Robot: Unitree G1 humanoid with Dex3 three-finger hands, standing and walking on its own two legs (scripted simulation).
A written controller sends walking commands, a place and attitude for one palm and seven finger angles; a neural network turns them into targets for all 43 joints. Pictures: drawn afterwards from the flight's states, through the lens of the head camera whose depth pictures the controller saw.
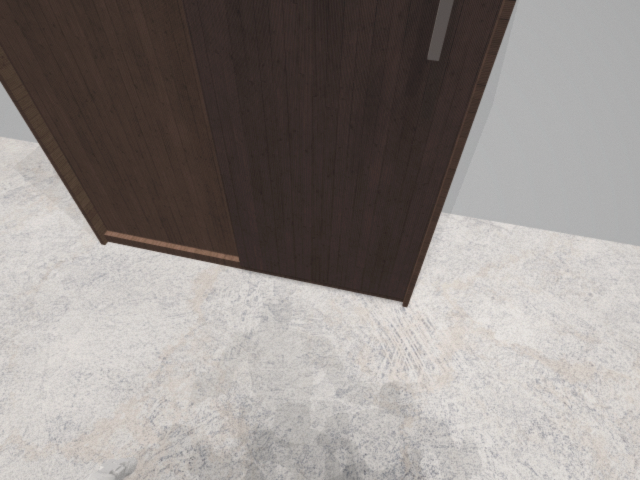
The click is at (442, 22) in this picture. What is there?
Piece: wardrobe's sliding door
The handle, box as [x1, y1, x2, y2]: [427, 0, 453, 60]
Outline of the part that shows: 453,0 440,0 427,59 438,60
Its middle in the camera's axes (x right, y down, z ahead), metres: +0.22 -0.42 +0.67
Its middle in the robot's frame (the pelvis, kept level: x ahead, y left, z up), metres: +0.83 -0.17 +0.26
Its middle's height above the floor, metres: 1.02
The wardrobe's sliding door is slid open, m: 0.00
